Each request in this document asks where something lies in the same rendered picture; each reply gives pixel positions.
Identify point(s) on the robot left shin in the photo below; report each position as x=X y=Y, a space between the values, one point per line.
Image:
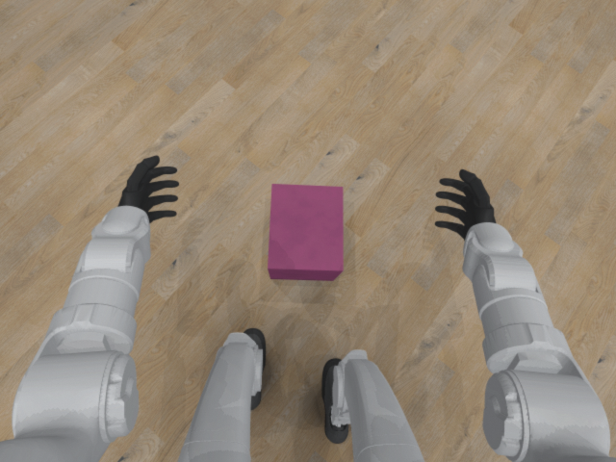
x=238 y=337

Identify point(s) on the robot left upper arm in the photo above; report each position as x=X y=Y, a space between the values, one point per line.
x=72 y=406

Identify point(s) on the carton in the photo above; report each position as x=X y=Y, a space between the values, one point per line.
x=306 y=232

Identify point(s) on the left robot thigh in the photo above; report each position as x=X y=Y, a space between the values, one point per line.
x=220 y=427

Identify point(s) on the right robot hand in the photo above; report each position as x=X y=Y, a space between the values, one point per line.
x=476 y=203

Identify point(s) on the left robot forearm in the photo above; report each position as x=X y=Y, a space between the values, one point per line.
x=99 y=309

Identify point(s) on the robot right upper arm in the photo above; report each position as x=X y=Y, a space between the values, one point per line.
x=544 y=417

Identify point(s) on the right robot forearm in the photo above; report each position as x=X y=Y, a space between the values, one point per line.
x=519 y=334

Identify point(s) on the left robot hand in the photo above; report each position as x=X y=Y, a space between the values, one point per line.
x=138 y=188

